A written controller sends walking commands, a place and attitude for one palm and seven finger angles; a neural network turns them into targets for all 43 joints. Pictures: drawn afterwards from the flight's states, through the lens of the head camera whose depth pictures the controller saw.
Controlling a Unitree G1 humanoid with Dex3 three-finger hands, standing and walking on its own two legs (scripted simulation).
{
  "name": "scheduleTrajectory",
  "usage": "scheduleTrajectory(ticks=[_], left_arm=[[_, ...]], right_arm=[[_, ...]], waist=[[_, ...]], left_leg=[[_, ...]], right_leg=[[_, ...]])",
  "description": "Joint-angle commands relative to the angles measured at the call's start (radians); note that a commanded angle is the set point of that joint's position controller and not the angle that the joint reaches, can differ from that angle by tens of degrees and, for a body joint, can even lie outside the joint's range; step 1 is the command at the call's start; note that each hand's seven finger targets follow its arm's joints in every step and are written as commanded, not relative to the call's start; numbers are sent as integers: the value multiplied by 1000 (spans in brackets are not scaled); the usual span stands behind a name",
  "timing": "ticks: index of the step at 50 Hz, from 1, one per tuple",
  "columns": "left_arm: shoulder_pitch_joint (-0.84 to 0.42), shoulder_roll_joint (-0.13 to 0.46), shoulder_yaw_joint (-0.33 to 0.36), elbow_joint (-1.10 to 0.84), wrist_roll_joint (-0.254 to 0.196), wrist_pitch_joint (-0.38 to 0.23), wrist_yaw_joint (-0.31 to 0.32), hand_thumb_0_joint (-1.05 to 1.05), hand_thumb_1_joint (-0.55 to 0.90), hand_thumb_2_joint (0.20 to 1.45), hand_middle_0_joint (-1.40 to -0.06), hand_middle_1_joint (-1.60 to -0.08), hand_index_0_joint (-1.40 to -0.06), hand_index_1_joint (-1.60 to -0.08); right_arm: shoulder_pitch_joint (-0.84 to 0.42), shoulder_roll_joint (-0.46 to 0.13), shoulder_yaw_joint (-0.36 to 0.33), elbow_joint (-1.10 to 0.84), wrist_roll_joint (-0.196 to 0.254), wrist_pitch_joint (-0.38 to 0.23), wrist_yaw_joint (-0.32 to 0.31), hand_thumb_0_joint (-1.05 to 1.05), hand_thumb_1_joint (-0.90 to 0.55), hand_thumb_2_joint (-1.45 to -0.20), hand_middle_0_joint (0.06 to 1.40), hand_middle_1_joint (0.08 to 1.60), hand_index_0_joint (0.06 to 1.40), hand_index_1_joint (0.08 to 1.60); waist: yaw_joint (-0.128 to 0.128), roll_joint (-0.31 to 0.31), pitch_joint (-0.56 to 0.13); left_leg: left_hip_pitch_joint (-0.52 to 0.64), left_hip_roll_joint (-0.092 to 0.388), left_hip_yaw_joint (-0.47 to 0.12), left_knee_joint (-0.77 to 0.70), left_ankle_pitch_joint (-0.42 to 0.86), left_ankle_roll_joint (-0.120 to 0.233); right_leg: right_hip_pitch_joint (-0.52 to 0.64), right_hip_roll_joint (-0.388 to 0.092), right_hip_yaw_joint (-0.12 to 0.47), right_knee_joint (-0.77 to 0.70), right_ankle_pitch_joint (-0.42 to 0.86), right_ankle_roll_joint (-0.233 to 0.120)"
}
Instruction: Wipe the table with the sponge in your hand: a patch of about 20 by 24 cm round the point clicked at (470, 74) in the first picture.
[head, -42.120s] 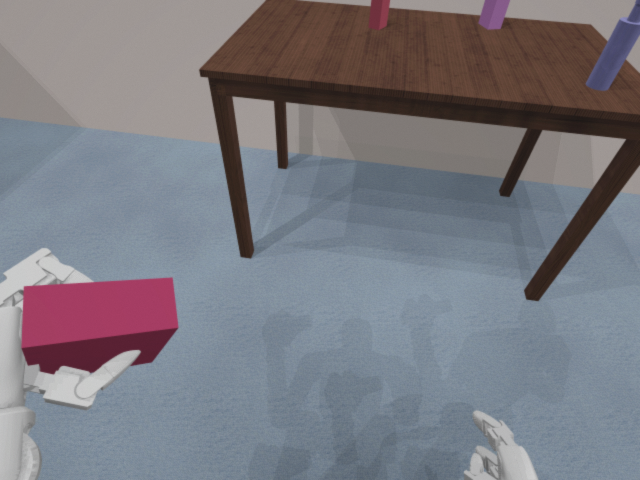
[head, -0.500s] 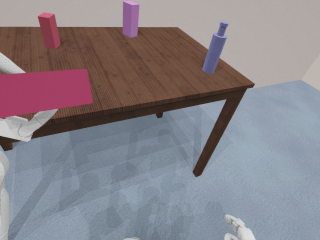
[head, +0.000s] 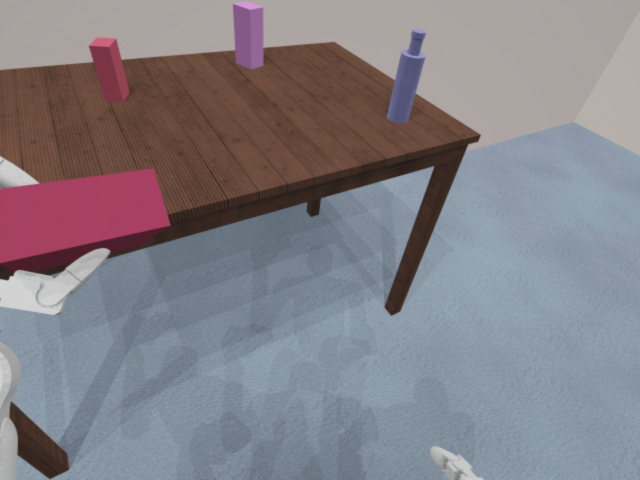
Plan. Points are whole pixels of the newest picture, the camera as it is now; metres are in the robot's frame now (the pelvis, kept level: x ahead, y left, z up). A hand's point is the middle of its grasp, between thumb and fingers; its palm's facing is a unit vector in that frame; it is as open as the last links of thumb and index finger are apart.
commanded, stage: stop stepping back and stand still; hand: left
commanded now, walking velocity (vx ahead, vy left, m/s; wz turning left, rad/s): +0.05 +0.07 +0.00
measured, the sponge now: (101, 222) +0.27 +0.23 +0.24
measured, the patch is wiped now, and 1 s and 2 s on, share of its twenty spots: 1.00 1.00 1.00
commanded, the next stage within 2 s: stand and wait in 1.42 s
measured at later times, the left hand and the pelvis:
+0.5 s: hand (114, 269) +0.24 +0.21 +0.21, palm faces +0.49 -0.82 -0.29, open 8.9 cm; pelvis +0.02 -0.03 -0.02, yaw +3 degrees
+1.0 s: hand (89, 281) +0.23 +0.23 +0.21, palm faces +0.43 -0.81 -0.40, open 9.0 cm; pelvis +0.01 +0.00 -0.01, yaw +1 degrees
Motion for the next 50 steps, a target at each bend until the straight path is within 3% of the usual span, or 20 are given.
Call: scheduleTrajectory(ticks=[1, 2, 3, 4, 5, 6, 7, 9, 13, 16, 17, 20, 22, 24, 25, 28, 29, 34, 37, 50], left_arm=[[168, 168, -24, -349, -7, -89, -16, 0, 100, 1300, -1200, -1600, -1200, -1600], [215, 206, 28, -361, 4, -101, -15, 0, 100, 1300, -1200, -1600, -1200, -1600], [216, 248, 75, -387, 16, -115, -18, 0, 100, 1300, -1200, -1600, -1200, -1600], [193, 332, 150, -410, 29, -136, -15, 0, 100, 1300, -1200, -1600, -1200, -1600], [106, 322, 165, -439, 6, -156, -21, 0, 100, 1300, -1200, -1600, -1200, -1600], [64, 373, 219, -434, 0, -175, -17, 0, 100, 1300, -1200, -1600, -1200, -1600], [22, 324, 192, -332, 9, -174, -11, 0, 100, 1300, -1200, -1600, -1200, -1600], [-51, 272, 141, -263, -7, -150, -15, 0, 100, 1300, -1200, -1600, -1200, -1600], [-90, 206, 57, -16, -6, -137, -5, 0, 100, 1300, -1200, -1600, -1200, -1600], [-121, 131, -18, 2, 0, -131, -13, 0, 100, 1300, -1200, -1600, -1200, -1600], [-127, 140, -16, -31, 4, -125, -17, 0, 100, 1300, -1200, -1600, -1200, -1600], [-48, 146, -10, -76, 15, -139, -22, 0, 100, 1300, -1200, -1600, -1200, -1600], [12, 193, 25, -195, 12, -161, -22, 0, 100, 1300, -1200, -1600, -1200, -1600], [41, 273, 104, -342, 13, -190, -12, 0, 100, 1300, -1200, -1600, -1200, -1600], [83, 258, 110, -368, 5, -200, -11, 0, 100, 1300, -1200, -1600, -1200, -1600], [182, 269, 156, -435, 4, -206, 4, 0, 100, 1300, -1200, -1600, -1200, -1600], [215, 272, 165, -392, 5, -195, 7, 0, 100, 1300, -1200, -1600, -1200, -1600], [183, 214, 151, -180, 6, -169, 0, 0, 100, 1300, -1200, -1600, -1200, -1600], [196, 208, 143, -134, 3, -157, -14, 0, 100, 1300, -1200, -1600, -1200, -1600], [175, 219, 125, -368, 9, -185, 11, 0, 100, 1300, -1200, -1600, -1200, -1600]], right_arm=[[-223, -181, -64, -214, -20, -64, -31, 0, -900, -900, 200, 300, 200, 300], [-216, -183, -70, -200, -27, -57, -32, 0, -900, -900, 200, 300, 200, 300], [-201, -166, -78, -180, -22, -48, -31, 0, -900, -900, 200, 300, 200, 300], [-204, -165, -85, -170, -12, -39, -35, 0, -900, -900, 200, 300, 200, 300], [-203, -182, -94, -149, -20, -47, -47, 0, -900, -900, 200, 300, 200, 300], [-201, -176, -85, -149, -32, -61, -51, 0, -900, -900, 200, 300, 200, 300], [-186, -164, -92, -128, -27, -75, -49, 0, -900, -900, 200, 300, 200, 300], [-216, -212, -131, -131, 3, -58, -70, 0, -900, -900, 200, 300, 200, 300], [-173, -215, -98, -125, 2, -66, -103, 0, -900, -900, 200, 300, 200, 300], [-187, -250, -91, -162, 4, -74, -101, 0, -900, -900, 200, 300, 200, 300], [-196, -253, -90, -179, 9, -74, -95, 0, -900, -900, 200, 300, 200, 300], [-188, -231, -87, -182, 2, -94, -81, 0, -900, -900, 200, 300, 200, 300], [-179, -221, -99, -174, 2, -104, -63, 0, -900, -900, 200, 300, 200, 300], [-177, -222, -106, -175, 2, -118, -56, 0, -900, -900, 200, 300, 200, 300], [-159, -207, -98, -170, 2, -118, -56, 0, -900, -900, 200, 300, 200, 300], [-167, -210, -92, -186, -3, -110, -59, 0, -900, -900, 200, 300, 200, 300], [-170, -209, -93, -186, 1, -108, -59, 0, -900, -900, 200, 300, 200, 300], [-145, -212, -114, -166, 9, -79, -53, 0, -900, -900, 200, 300, 200, 300], [-158, -214, -113, -174, 10, -58, -50, 0, -900, -900, 200, 300, 200, 300], [-208, -210, -96, -192, -5, -77, -68, 0, -900, -900, 200, 300, 200, 300]], waist=[[29, 254, -125], [41, 132, -156], [34, -93, -167], [28, -198, -124], [0, -106, -68], [-9, -15, -68], [-29, -75, -132], [-26, -133, -1], [-16, -41, 14], [8, 156, 89], [24, 144, 81], [13, 29, 102], [6, -190, 26], [9, -98, -63], [3, -35, -107], [23, 186, -193], [24, 179, -176], [-10, -13, -165], [-6, -69, -146], [13, 145, -94]], left_leg=[[-149, 34, -32, -182, -318, 81], [-267, -10, 21, -10, -270, 75], [-368, -60, 97, 268, -222, 64], [-493, -104, 67, 532, -243, 48], [-491, -90, 35, 665, -181, 43], [-460, -65, 41, 674, -113, 44], [-379, -31, 33, 582, -102, 48], [-227, 2, 20, 482, -39, 41], [62, -73, 151, 119, -95, 71], [4, 38, -127, -129, -294, 145], [-76, 70, -164, -199, -324, 144], [-202, -27, -27, -56, -205, 95], [-167, -87, 89, 202, 58, 61], [-134, -81, 97, 168, 67, 53], [-70, -71, 86, 87, 169, 59], [151, 7, -19, 4, 634, 97], [183, 25, -26, 17, 686, 105], [88, -31, 74, 100, 514, 49], [90, -36, 83, 75, 455, 52], [41, -10, -7, -89, 170, 76]], right_leg=[[419, 66, -92, -425, -97, -28], [566, 29, -34, -507, -51, -54], [602, -128, 146, -574, -6, -110], [526, -350, 491, -694, -79, -188], [405, -387, 512, -697, 57, -198], [335, -381, 460, -676, 150, -199], [275, -388, 456, -663, -109, -191], [43, -368, 461, -687, -282, -182], [-3, -270, 240, -566, -277, -115], [-1, -76, 92, -385, -160, -17], [101, -27, 24, -360, -102, 6], [214, -97, 122, -521, -4, -3], [277, -272, 320, -616, 240, -63], [384, -320, 285, -508, 674, -94], [406, -295, 225, -438, 717, -71], [308, -106, 83, -322, 509, 23], [266, -84, 78, -345, 426, 28], [397, -163, 151, -448, 724, -1], [376, -170, 144, -462, 693, 6], [300, -84, 104, -504, 239, 10]])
